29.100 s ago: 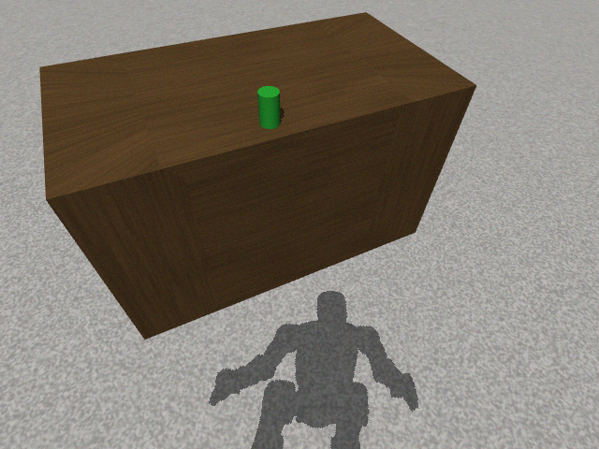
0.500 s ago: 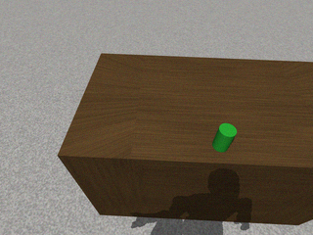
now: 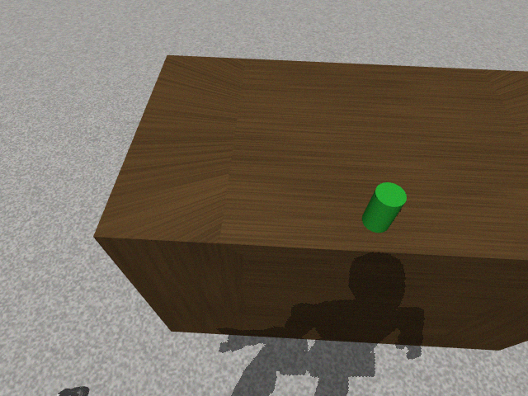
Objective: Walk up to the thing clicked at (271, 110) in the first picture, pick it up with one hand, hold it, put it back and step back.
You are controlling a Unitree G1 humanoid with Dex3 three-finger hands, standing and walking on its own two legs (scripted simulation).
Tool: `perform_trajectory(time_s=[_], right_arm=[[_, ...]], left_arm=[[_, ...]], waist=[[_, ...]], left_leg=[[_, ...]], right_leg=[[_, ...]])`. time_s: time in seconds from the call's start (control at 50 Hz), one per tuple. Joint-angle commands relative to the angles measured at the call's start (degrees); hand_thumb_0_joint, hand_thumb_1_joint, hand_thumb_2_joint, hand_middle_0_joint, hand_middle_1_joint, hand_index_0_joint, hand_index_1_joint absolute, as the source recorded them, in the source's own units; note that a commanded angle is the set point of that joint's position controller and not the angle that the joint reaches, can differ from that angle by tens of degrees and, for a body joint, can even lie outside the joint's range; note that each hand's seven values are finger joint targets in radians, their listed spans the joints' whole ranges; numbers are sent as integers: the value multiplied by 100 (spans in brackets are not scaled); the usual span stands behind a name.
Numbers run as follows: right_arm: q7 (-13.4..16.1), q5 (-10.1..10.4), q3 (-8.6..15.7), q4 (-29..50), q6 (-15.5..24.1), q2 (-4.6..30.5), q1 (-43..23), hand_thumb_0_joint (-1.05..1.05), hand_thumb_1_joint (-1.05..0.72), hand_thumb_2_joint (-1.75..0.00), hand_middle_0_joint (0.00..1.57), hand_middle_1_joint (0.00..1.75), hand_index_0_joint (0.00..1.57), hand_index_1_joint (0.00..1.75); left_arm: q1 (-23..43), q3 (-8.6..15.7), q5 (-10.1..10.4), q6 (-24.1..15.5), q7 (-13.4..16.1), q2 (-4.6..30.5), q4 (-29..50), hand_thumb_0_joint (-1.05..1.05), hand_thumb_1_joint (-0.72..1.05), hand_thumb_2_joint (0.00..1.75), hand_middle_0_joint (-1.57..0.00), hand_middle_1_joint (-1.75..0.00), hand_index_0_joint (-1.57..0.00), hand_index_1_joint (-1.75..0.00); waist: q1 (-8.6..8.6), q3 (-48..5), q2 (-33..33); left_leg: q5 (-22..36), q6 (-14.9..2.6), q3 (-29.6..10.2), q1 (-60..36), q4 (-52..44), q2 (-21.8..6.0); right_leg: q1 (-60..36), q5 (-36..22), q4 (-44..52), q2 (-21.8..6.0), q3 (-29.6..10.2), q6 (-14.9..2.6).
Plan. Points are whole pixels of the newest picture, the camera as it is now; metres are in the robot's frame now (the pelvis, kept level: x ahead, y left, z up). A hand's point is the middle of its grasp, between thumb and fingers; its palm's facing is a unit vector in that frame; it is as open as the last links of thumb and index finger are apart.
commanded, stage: step back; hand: right
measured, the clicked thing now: (382, 208) +0.43 -0.21 -0.03
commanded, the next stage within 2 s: none
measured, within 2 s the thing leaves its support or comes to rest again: neither
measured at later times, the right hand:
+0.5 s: hand out of the picture -0.02 -0.24 -0.16, palm faces +0.01 +0.91 -0.41, open 7.4 cm
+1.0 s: hand out of the picture -0.10 -0.23 -0.16, palm faces -0.07 +0.91 -0.41, open 7.4 cm
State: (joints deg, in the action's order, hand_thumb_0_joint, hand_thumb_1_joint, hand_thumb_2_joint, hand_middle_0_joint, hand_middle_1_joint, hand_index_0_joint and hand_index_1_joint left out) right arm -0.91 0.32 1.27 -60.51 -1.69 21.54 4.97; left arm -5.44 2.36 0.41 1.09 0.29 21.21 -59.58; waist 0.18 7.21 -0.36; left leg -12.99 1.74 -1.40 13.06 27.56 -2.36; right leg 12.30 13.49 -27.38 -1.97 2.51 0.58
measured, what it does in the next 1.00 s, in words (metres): walks backwards: left foot, then right foot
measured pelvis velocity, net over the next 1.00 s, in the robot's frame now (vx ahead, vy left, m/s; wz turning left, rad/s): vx -0.20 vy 0.04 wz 0.00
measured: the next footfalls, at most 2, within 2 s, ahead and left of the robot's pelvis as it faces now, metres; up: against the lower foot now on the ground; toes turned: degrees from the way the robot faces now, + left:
left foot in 0.22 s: -0.01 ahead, +0.15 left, +0.00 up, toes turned -1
right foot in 0.58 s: -0.06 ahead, -0.09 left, +0.00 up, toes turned -1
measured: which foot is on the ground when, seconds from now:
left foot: down 0.00-0.06, up 0.08-0.20, down 0.22-0.60, up 0.62-0.92, down 0.94-1.00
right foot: down 0.00-0.22, up 0.24-0.56, down 0.58-0.96, up 0.98-1.00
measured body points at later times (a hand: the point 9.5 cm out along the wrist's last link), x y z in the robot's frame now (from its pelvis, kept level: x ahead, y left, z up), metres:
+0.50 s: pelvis -0.08 +0.03 -0.01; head +0.00 +0.05 +0.43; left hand +0.05 +0.34 -0.15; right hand -0.02 -0.28 -0.13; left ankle -0.05 +0.15 -0.74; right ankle -0.10 -0.09 -0.69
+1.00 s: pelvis -0.20 +0.04 -0.02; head -0.13 +0.05 +0.42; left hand -0.06 +0.36 -0.13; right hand -0.10 -0.27 -0.13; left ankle -0.19 +0.15 -0.74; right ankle -0.12 -0.09 -0.72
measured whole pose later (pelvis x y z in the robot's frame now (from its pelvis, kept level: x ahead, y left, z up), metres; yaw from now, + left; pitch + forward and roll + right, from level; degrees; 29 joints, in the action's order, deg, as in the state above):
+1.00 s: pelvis -0.20 +0.04 -0.02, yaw +0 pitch -3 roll +1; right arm -0.3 -1.8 2.2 -49.7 -2.0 22.0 8.5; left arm -5.5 3.7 -0.9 3.7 1.2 22.6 -44.8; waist -0.5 11.2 2.3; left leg -20.4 -1.3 -1.3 16.3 39.5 2.6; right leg 26.7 25.0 -48.7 0.7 -4.6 -0.7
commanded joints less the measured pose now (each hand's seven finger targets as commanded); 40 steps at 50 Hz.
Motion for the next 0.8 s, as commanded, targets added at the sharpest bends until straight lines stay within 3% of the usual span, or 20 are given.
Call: perform_trajectory(time_s=[0.0, 0.02, 0.04, 0.06, 0.12, 0.16, 0.18, 0.2, 0.22, 0.24, 0.32, 0.42, 0.48, 0.52, 0.54, 0.56, 0.58, 0.6, 0.66, 0.78], right_arm=[[89, 19, 358, 548, -14, 1268, 29, 0, -90, -90, 20, 30, 20, 30], [81, 19, 363, 566, -50, 1186, 121, 0, -90, -90, 20, 30, 20, 30], [59, 8, 379, 620, -104, 1154, 224, 0, -90, -90, 20, 30, 20, 30], [48, -35, 416, 668, -153, 1150, 331, 0, -90, -90, 20, 30, 20, 30], [25, 35, 489, 716, -139, 1195, 906, 0, -90, -90, 20, 30, 20, 30], [53, -50, 507, 681, -19, 1189, 1121, 0, -90, -90, 20, 30, 20, 30], [74, -157, 540, 639, 32, 1244, 1106, 0, -90, -90, 20, 30, 20, 30], [106, -322, 642, 831, 81, 1676, 896, 0, -90, -90, 20, 30, 20, 30], [105, -319, 682, 981, 117, 1988, 736, 0, -90, -90, 20, 30, 20, 30], [114, -221, 716, 1078, 115, 2214, 650, 0, -90, -90, 20, 30, 20, 30], [289, -259, 575, 1339, 133, 1531, 42, 0, -90, -90, 20, 30, 20, 30], [344, -175, 573, 1365, 125, 1418, 665, 0, -90, -90, 20, 30, 20, 30], [310, -151, 566, 1479, 61, 1522, 470, 0, -90, -90, 20, 30, 20, 30], [276, -96, 529, 1541, -7, 1541, 277, 0, -90, -90, 20, 30, 20, 30], [247, -45, 462, 1559, -18, 1386, 284, 0, -90, -90, 20, 30, 20, 30], [227, -13, 381, 1608, -20, 1135, 354, 0, -90, -90, 20, 30, 20, 30], [288, 18, 379, 1665, -62, 995, 122, 0, -90, -90, 20, 30, 20, 30], [343, -30, 467, 1571, -114, 1193, 80, 0, -90, -90, 20, 30, 20, 30], [336, 83, 416, 1316, -52, 1243, 599, 0, -90, -90, 20, 30, 20, 30], [310, -53, 353, 1485, 12, 1135, 472, 0, -90, -90, 20, 30, 20, 30]], left_arm=[[40, 383, -47, -26, 71, 1481, 599, 0, 90, 90, -20, -30, -20, -30], [171, 421, -74, -12, 72, 1611, 690, 0, 90, 90, -20, -30, -20, -30], [329, 455, -128, -13, 84, 1733, 827, 0, 90, 90, -20, -30, -20, -30], [399, 473, -204, -27, 97, 1798, 913, 0, 90, 90, -20, -30, -20, -30], [943, 438, -276, -40, 152, 1685, 1205, 0, 90, 90, -20, -30, -20, -30], [868, 386, -225, 25, 148, 1544, 1290, 0, 90, 90, -20, -30, -20, -30], [663, 335, -159, 102, 125, 1377, 1297, 0, 90, 90, -20, -30, -20, -30], [343, 294, -78, 152, 129, 1010, 1386, 0, 90, 90, -20, -30, -20, -30], [209, 312, -88, 195, 176, 977, 1346, 0, 90, 90, -20, -30, -20, -30], [183, 338, -116, 206, 244, 1096, 1307, 0, 90, 90, -20, -30, -20, -30], [-154, 371, -50, 178, 222, 1212, 1186, 0, 90, 90, -20, -30, -20, -30], [83, 404, -127, 58, 137, 1106, 1507, 0, 90, 90, -20, -30, -20, -30], [-187, 449, -138, 7, 86, 1025, 1468, 0, 90, 90, -20, -30, -20, -30], [-674, 475, -174, -33, 79, 955, 1240, 0, 90, 90, -20, -30, -20, -30], [-803, 509, -227, -79, 95, 1076, 1223, 0, 90, 90, -20, -30, -20, -30], [-795, 616, -294, -123, 103, 1465, 1283, 0, 90, 90, -20, -30, -20, -30], [-506, 701, -184, -90, 75, 1970, 1367, 0, 90, 90, -20, -30, -20, -30], [-406, 700, -252, -139, 74, 2009, 1551, 0, 90, 90, -20, -30, -20, -30], [89, 564, -168, -91, 119, 1419, 1707, 0, 90, 90, -20, -30, -20, -30], [-413, 537, -244, -25, 192, 1312, 1819, 0, 90, 90, -20, -30, -20, -30]], waist=[[-39, -1165, 254], [-30, -1132, 667], [-11, -1039, 1136], [-17, -924, 1288], [315, -842, 1303], [331, -1042, 1007], [249, -910, 245], [74, -849, -1175], [-25, -888, -1061], [125, -1153, -1272], [-215, -903, -1001], [190, -1031, -698], [127, -1168, -915], [-101, -1214, -836], [-163, -1301, -635], [-119, -1261, 332], [-268, -923, 1523], [-314, -639, 1226], [80, -737, 630], [-341, -918, 1070]], left_leg=[[1243, -592, -166, -51, 953, -84], [580, -491, 34, 31, 1569, 227], [-916, -444, 138, 208, 2314, 509], [-1843, -457, -149, 357, 3015, 454], [-1727, -545, -471, 344, 2710, 119], [-570, -491, -103, 241, 801, 126], [715, -418, -223, 58, -15, 34], [2330, -665, -1843, -234, -511, -939], [3695, -1072, -2351, -370, -401, -1454], [3550, -1510, -2802, -212, -530, -1858], [3168, -1423, -1379, -684, 5, -1182], [3616, -1667, -1288, -1490, 346, -1369], [2838, -1404, -938, -986, 563, -1127], [2199, -1201, -766, -326, 874, -958], [1636, -961, -646, 62, 1109, -801], [511, -606, -506, 1009, 1745, -250], [-2127, -323, -142, 1429, 2995, 734], [-2600, -248, -812, 1298, 4138, 650], [-1751, -169, -959, 1504, 4427, 875], [-1802, -41, -430, 1468, 2687, 576]], right_leg=[[-59, -1803, 136, -969, -908, -852], [105, -1899, 359, -1345, -1256, -1116], [333, -1965, 560, -1786, -1646, -1446], [666, -1865, 646, -2080, -1888, -1700], [879, -1990, 36, -1761, -1383, -1352], [318, -1817, -799, -1275, -1018, -851], [528, -1136, -1476, -797, -756, -644], [1256, 267, -2585, 145, -413, -326], [1720, 2328, -3242, 767, -889, -234], [1620, 2656, -3892, 888, -1379, -215], [2069, 1611, -4508, 740, -1471, -149], [1838, 1656, -2938, 526, -1043, 92], [936, 1214, -1396, 384, -527, -24], [-47, 89, -27, 445, -188, -138], [-527, -577, 327, 288, -442, -231], [-891, -1224, 357, -593, -1831, -502], [-97, -2095, 700, -1840, -3131, -1632], [540, -2293, 741, -2181, -3642, -2005], [93, -2807, 107, -1148, -1867, -1350], [-806, -3002, -165, -1208, -1629, -1401]])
